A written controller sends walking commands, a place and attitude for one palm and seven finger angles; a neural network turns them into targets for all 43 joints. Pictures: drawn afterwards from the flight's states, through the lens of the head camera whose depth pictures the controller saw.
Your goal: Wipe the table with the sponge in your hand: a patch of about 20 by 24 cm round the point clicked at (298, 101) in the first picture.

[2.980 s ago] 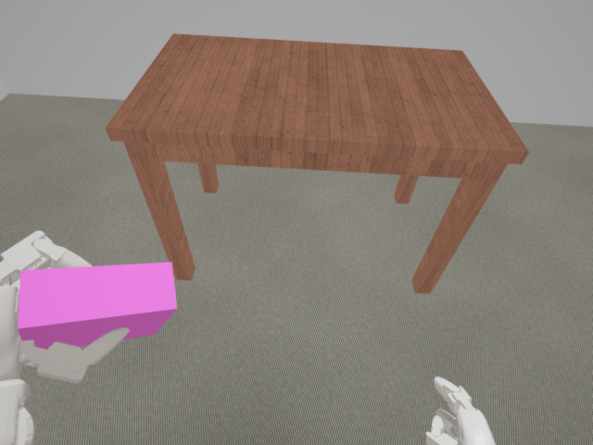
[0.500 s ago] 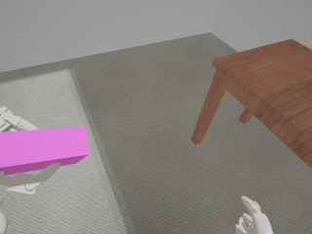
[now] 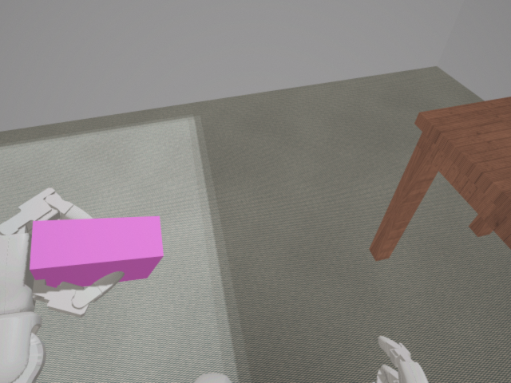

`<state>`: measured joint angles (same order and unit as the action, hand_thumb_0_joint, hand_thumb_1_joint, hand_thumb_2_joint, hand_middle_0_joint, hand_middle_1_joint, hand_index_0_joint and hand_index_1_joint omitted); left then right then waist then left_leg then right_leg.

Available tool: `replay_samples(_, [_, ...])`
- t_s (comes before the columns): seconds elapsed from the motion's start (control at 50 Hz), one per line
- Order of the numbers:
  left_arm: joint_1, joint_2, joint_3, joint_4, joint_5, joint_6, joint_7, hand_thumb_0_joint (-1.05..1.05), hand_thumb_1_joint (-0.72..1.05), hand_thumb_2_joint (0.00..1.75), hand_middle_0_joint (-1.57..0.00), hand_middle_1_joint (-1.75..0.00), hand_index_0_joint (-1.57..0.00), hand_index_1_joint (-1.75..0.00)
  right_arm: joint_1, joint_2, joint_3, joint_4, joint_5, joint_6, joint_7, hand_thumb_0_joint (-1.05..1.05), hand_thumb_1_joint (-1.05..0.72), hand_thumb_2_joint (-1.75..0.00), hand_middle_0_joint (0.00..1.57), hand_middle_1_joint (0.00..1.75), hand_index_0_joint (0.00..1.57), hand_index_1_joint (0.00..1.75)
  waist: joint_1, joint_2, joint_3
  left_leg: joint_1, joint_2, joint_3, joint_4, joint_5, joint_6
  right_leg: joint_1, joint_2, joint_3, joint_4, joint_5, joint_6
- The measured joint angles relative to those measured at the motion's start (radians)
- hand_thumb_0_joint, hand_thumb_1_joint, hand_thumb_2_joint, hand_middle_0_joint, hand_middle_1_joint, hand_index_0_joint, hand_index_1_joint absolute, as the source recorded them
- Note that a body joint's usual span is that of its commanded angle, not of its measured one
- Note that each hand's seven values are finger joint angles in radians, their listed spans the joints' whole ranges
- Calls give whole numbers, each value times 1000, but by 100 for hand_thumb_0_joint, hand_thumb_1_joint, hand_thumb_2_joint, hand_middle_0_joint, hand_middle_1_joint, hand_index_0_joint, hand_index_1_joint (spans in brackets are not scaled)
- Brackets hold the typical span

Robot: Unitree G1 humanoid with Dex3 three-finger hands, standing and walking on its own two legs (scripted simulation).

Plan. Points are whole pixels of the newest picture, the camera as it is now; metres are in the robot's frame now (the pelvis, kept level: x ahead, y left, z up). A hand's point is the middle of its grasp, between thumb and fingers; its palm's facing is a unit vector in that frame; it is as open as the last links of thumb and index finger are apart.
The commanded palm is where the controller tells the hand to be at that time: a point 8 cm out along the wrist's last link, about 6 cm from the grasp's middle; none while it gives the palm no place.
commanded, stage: walk to a spot facing it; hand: left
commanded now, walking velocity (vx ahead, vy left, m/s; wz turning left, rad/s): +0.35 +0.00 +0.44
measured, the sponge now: (118, 252) +0.24 +0.19 +0.15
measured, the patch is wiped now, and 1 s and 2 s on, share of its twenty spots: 0.00 0.00 0.00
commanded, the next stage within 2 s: turn to face it in 0.66 s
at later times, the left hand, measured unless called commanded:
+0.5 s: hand (55, 192) +0.31 +0.30 +0.17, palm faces +0.51 -0.75 -0.42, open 9.3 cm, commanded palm +0.22 +0.33 +0.18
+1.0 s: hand (120, 145) +0.41 +0.24 +0.18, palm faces +0.51 -0.75 -0.43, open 9.3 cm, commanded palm +0.34 +0.29 +0.18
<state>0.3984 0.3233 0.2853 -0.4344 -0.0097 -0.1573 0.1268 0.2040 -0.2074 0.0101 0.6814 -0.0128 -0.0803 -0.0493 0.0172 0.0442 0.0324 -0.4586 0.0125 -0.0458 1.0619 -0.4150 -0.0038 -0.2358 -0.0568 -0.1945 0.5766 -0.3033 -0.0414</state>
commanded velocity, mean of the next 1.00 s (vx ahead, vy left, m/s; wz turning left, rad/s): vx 0.22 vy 0.00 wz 0.06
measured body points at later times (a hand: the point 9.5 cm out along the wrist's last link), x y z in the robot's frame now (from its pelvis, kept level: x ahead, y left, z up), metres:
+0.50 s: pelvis +0.11 +0.03 -0.01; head +0.15 +0.05 +0.44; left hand +0.28 +0.33 +0.20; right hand +0.32 -0.15 -0.09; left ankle +0.15 +0.14 -0.73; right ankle +0.07 -0.10 -0.64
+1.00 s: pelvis +0.23 -0.02 +0.00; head +0.27 -0.02 +0.45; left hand +0.37 +0.28 +0.20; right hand +0.46 -0.23 -0.08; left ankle +0.22 +0.12 -0.69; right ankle +0.24 -0.11 -0.73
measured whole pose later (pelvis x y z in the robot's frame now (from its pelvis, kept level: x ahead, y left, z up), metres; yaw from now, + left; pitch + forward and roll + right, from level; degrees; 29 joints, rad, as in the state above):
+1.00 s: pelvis +0.23 -0.02 +0.00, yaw +11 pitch +0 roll +2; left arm 0.46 0.35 0.33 -0.55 -0.01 -0.20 0.15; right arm 0.12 -0.24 -0.01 0.60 0.00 -0.06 -0.06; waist 0.01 -0.02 0.09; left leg -0.42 0.06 0.09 0.84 -0.41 -0.05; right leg -0.25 -0.05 -0.12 0.56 -0.31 -0.04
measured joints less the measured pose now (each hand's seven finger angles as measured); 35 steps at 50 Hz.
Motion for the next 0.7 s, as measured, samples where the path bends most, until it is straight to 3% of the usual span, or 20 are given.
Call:
replay_samples(0.04, [50, -3, 2, -22, -6, -17, -8, 0, -43, 102, -83, -137, -83, -137, -3, -23, -16, -1, 3, 16, -2, 1, -91, -90, 20, 30, 21, 30, -10, -10, 1, -61, 8, 31, 129, 52, -19, 24, -10, -2, -32, -8, 1])
replay_samples(0.1, [115, 32, 31, -47, -8, -37, -12, 0, -43, 102, -83, -137, -83, -137, 6, -45, -44, -26, 7, 32, -13, 1, -91, -90, 20, 30, 21, 30, -33, -22, 11, -115, 34, 64, 162, 105, -38, 69, -22, -20, -95, 6, 7])
replay_samples(0.16, [122, 70, 68, -51, -9, -49, -1, 0, -43, 102, -83, -137, -83, -137, 23, -62, -65, -49, 8, 36, -20, 1, -91, -90, 20, 30, 20, 30, -39, -34, 28, -120, 63, 107, 34, 135, -40, 108, -38, -48, -135, 6, 10])
replay_samples(0.22, [113, 79, 95, -64, -15, -52, 18, 0, -43, 102, -83, -137, -83, -137, 39, -71, -78, -70, 10, 36, -18, 1, -91, -90, 19, 30, 20, 30, -28, -43, 42, -87, 80, 157, -153, 135, -31, 129, -54, -68, -142, -12, 20])
replay_samples(0.32, [115, 51, 96, -121, -17, -45, 47, 0, -43, 102, -83, -137, -82, -137, 53, -53, -75, -96, 12, 33, -11, 1, -91, -90, 19, 30, 20, 30, -2, -74, 46, 4, 60, 234, -377, 109, -8, 147, -89, -86, -86, -84, 52])
replay_samples(0.36, [116, 44, 91, -150, -18, -41, 57, 0, -43, 102, -83, -137, -82, -137, 51, -41, -65, -114, 12, 32, -12, 1, -91, -90, 19, 30, 20, 30, 5, -94, 42, 74, 30, 261, -476, 146, 4, 124, -119, -78, 16, -146, 68])
replay_samples(0.4, [89, 42, 89, -160, -15, -47, 63, 0, -43, 102, -83, -137, -82, -137, 21, -27, -62, -128, 10, 27, -16, 1, -91, -90, 19, 30, 20, 30, -2, -92, 53, 95, 21, 251, -477, 244, 43, 40, -133, -30, 262, -208, 74])
replay_samples(0.44, [20, 63, 79, -122, -2, -47, 59, 0, -43, 102, -83, -137, -82, -137, -25, 15, -50, -113, 11, 23, -11, 1, -91, -90, 19, 30, 20, 30, -18, -99, 81, 91, 16, 229, -403, 183, 57, -64, -89, 74, 534, -252, 68])
replay_samples(0.5, [-34, 99, 82, -95, 4, -33, 34, 0, -43, 102, -83, -137, -82, -137, -60, 73, -9, -98, 19, 16, 11, 1, -91, -90, 19, 30, 20, 30, -37, -97, 80, 105, 17, 184, -422, 154, 49, -207, -49, 118, 703, -215, 76])
replay_samples(0.58, [43, 114, 126, -187, -15, -53, 23, 0, -43, 102, -83, -137, -82, -137, -56, 120, 25, -101, 22, -13, 30, 1, -91, -90, 20, 30, 20, 30, -26, -76, 65, 138, 38, 157, -502, 180, 30, -311, -61, 111, 583, -106, 88])
replay_samples(0.7, [130, 75, 120, -179, -26, -92, 12, 0, -43, 102, -83, -137, -82, -137, 2, 103, 26, -77, 19, -33, 22, 1, -90, -90, 20, 30, 21, 30, 29, -6, 15, 197, 70, 117, -574, 174, -4, -225, -47, 70, 237, -75, 104])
